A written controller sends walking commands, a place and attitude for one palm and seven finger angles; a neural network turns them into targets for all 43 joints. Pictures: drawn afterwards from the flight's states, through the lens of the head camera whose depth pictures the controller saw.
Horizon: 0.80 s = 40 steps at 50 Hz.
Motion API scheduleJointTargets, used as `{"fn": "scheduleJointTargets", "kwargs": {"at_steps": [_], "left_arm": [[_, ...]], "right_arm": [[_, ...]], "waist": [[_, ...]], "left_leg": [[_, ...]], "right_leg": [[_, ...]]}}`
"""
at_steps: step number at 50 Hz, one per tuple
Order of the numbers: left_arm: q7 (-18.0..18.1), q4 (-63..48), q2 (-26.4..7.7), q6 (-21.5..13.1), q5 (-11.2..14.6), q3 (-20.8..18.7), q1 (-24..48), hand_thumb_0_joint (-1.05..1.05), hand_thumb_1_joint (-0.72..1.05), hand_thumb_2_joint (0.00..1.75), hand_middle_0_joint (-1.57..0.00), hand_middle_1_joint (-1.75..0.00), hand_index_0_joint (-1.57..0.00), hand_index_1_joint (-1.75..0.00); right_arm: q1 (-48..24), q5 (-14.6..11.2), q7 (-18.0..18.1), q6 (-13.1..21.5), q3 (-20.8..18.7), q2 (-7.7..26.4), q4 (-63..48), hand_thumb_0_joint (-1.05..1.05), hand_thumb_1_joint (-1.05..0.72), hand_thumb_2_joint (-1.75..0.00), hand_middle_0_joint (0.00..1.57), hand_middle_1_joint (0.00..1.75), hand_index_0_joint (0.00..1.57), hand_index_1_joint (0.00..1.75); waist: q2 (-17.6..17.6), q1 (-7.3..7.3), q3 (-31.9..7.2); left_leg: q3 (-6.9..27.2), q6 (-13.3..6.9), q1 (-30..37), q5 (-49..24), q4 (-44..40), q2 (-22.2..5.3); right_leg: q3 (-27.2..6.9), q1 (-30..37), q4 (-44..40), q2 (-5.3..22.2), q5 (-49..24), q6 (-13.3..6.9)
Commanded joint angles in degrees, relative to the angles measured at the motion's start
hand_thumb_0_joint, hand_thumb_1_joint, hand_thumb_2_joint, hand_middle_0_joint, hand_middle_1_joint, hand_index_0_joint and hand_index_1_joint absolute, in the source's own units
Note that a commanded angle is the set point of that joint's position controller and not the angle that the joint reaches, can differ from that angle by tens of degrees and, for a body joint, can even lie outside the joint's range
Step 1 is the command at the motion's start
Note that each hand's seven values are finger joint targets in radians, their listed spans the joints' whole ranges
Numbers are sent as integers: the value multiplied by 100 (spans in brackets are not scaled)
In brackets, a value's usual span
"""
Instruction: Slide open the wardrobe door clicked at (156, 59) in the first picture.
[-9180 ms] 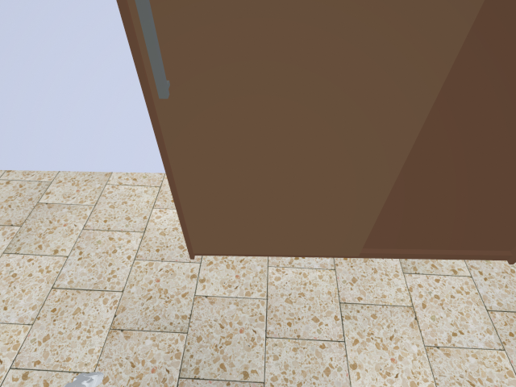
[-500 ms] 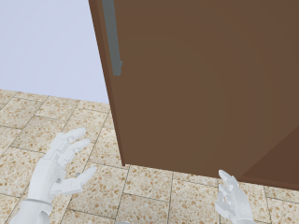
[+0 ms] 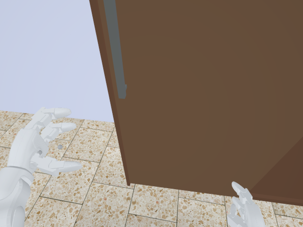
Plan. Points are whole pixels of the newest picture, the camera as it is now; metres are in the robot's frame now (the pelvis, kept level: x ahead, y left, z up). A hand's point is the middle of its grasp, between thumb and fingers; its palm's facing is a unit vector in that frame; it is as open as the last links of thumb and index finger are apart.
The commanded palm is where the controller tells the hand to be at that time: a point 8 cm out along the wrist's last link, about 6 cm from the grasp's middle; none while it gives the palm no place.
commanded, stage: raise the hand with hooked fingers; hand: left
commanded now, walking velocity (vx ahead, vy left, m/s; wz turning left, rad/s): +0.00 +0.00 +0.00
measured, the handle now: (118, 49) +0.51 +0.16 +0.24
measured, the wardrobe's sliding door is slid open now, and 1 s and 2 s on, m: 0.00 0.00 0.00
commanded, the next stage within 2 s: move the hooked fingers beside the handle in 0.98 s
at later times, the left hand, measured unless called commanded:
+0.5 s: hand (36, 100) +0.27 +0.26 +0.24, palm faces +0.08 -0.99 -0.15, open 14.0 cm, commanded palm +0.23 +0.31 +0.25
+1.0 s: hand (42, 102) +0.28 +0.25 +0.24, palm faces +0.08 -0.99 -0.12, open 14.0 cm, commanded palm +0.23 +0.30 +0.25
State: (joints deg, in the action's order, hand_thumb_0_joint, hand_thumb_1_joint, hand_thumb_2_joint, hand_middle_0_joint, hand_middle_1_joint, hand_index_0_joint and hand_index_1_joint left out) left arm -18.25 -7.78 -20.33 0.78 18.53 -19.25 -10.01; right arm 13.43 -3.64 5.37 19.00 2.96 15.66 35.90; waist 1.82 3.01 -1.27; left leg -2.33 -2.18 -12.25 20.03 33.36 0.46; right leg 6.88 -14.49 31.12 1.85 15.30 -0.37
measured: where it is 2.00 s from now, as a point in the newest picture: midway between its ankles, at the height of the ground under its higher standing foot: outside the picture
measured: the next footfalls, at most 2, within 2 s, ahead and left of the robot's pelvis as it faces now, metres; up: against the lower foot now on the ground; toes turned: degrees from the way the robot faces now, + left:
none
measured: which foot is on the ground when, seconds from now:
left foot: down 0.00-1.00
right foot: down 0.00-1.00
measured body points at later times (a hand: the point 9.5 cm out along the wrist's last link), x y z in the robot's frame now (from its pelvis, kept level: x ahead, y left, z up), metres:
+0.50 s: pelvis +0.00 -0.02 +0.01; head -0.03 -0.04 +0.46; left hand +0.26 +0.31 +0.25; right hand +0.20 -0.22 -0.06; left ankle -0.02 +0.09 -0.73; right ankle +0.01 -0.12 -0.73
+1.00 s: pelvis -0.01 -0.02 +0.01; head -0.03 -0.05 +0.46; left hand +0.26 +0.31 +0.24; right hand +0.20 -0.24 -0.06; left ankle -0.02 +0.09 -0.73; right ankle +0.01 -0.12 -0.73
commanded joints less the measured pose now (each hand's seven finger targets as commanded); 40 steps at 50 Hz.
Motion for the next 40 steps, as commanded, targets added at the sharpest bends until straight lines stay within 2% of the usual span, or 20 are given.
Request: {"fn": "scheduleJointTargets", "kwargs": {"at_steps": [1,8,11,12,15,16,18,20,21,22,24,26,28,30,31,34,35,36,38,40], "left_arm": [[-131,-1092,-1227,-33,170,-669,1530,0,-43,33,-29,-115,-29,-115],[-304,-882,-1772,598,179,-1075,2474,0,-50,30,-30,-120,-30,-120],[-392,-725,-1960,782,213,-1191,2790,0,-50,30,-30,-120,-30,-120],[-415,-694,-2055,832,219,-1265,3005,0,-50,30,-30,-120,-30,-120],[-506,-447,-2112,1001,179,-1193,3435,0,-50,30,-30,-120,-30,-120],[-540,-380,-2224,1044,188,-1243,3472,0,-50,30,-30,-120,-30,-120],[-598,-412,-2419,1116,146,-1339,3787,0,-50,30,-30,-120,-30,-120],[-636,-290,-2523,1202,120,-1383,3975,0,-50,30,-30,-120,-30,-120],[-665,-122,-2656,1251,158,-1492,3922,0,-50,30,-30,-120,-30,-120],[-695,-23,-2716,1291,161,-1530,4054,0,-50,30,-30,-120,-30,-120],[-740,171,-2865,1392,147,-1601,4280,0,-50,30,-30,-120,-30,-120],[-832,605,-2583,1505,183,-1402,3864,0,-50,30,-30,-120,-30,-120],[-913,745,-2481,1598,220,-1328,3711,0,-50,30,-30,-120,-30,-120],[-905,467,-2506,1607,188,-1274,3869,0,-50,30,-30,-120,-30,-120],[-879,385,-2582,1590,216,-1347,3820,0,-50,30,-30,-120,-30,-120],[-710,-229,-2841,1405,219,-1659,4096,0,-50,30,-30,-120,-30,-120],[-643,-338,-2884,1337,219,-1726,4123,0,-50,30,-30,-120,-30,-120],[-589,-374,-2989,1302,227,-1818,4006,0,-50,30,-30,-120,-30,-120],[-538,-205,-2875,1280,203,-1790,4049,0,-50,30,-30,-120,-30,-120],[-499,-188,-2754,1293,138,-1649,4103,0,-50,30,-30,-120,-30,-120]], "right_arm": [[-662,-15,63,285,-113,579,-886,0,-90,-90,20,30,20,30],[-874,-79,69,1,-22,544,-945,0,-90,-90,20,30,20,30],[-972,-93,63,-92,15,532,-968,0,-90,-90,20,30,20,30],[-997,-107,68,-128,18,541,-978,0,-90,-90,20,30,20,30],[-1060,-144,77,-187,38,537,-965,0,-90,-90,20,30,20,30],[-1085,-143,64,-213,55,535,-978,0,-90,-90,20,30,20,30],[-1125,-156,63,-243,45,564,-1001,0,-90,-90,20,30,20,30],[-1155,-170,56,-262,54,560,-1009,0,-90,-90,20,30,20,30],[-1162,-158,33,-288,67,568,-1007,0,-90,-90,20,30,20,30],[-1169,-176,27,-309,57,601,-978,0,-90,-90,20,30,20,30],[-1196,-192,24,-328,46,626,-985,0,-90,-90,20,30,20,30],[-1182,-214,-28,-367,26,645,-1013,0,-90,-90,20,30,20,30],[-1186,-250,-56,-425,2,709,-1042,0,-90,-90,20,30,20,30],[-1249,-267,-65,-446,-10,716,-1118,0,-90,-90,20,30,20,30],[-1277,-248,-81,-460,-6,685,-1162,0,-90,-90,20,30,20,30],[-1323,-225,-55,-426,-39,653,-1209,0,-90,-90,20,30,20,30],[-1315,-214,-38,-405,-34,633,-1211,0,-90,-90,20,30,20,30],[-1310,-185,-46,-415,-28,622,-1180,0,-90,-90,20,30,20,30],[-1260,-196,-13,-399,-30,624,-1126,0,-90,-90,20,30,20,30],[-1241,-217,14,-363,-34,634,-1084,0,-90,-90,20,30,20,30]], "waist": [[410,97,-651],[352,92,-695],[327,114,-721],[285,92,-880],[384,36,-780],[220,79,-754],[347,80,-984],[456,68,-972],[313,131,-906],[235,93,-942],[291,94,-929],[19,122,-743],[-94,89,-775],[167,75,-800],[6,131,-784],[194,127,-1178],[346,141,-1192],[298,180,-1104],[278,110,-992],[518,69,-886]], "left_leg": [[546,223,254,-1958,-822,-131],[526,179,487,-1858,-1022,-100],[517,150,559,-1870,-1042,-70],[500,138,590,-1857,-1052,-55],[507,120,649,-1672,-1101,-51],[524,111,616,-1750,-1101,-50],[507,96,712,-1816,-1125,-34],[510,93,744,-1782,-1145,-20],[525,89,658,-1797,-1139,-21],[496,68,654,-1755,-1148,-26],[494,56,642,-1693,-1149,-13],[478,59,481,-1644,-1115,-36],[441,49,402,-1537,-1069,-36],[442,61,442,-1427,-1053,-31],[445,66,382,-1417,-1017,-44],[407,38,497,-1435,-972,-24],[402,40,529,-1450,-982,-19],[399,45,458,-1508,-949,-46],[372,33,429,-1426,-982,-46],[369,42,510,-1400,-1031,-40]], "right_leg": [[-191,627,-428,-168,-1373,-123],[-224,764,-683,-154,-1377,-121],[-272,859,-787,-165,-1429,-133],[-272,922,-797,-139,-1465,-119],[-282,787,-875,-131,-1283,-111],[-304,910,-911,-136,-1359,-132],[-305,976,-899,-108,-1442,-124],[-302,930,-920,-95,-1392,-130],[-338,1021,-972,-93,-1410,-146],[-343,1018,-973,-77,-1401,-127],[-357,966,-977,-59,-1348,-122],[-413,937,-992,-46,-1309,-123],[-458,872,-938,-10,-1263,-84],[-447,754,-917,-7,-1058,-90],[-530,838,-947,9,-1014,-98],[-576,1016,-925,27,-944,-70],[-560,1018,-915,19,-955,-83],[-632,1097,-954,43,-1010,-92],[-610,1011,-966,27,-987,-62],[-527,878,-951,4,-956,-73]]}}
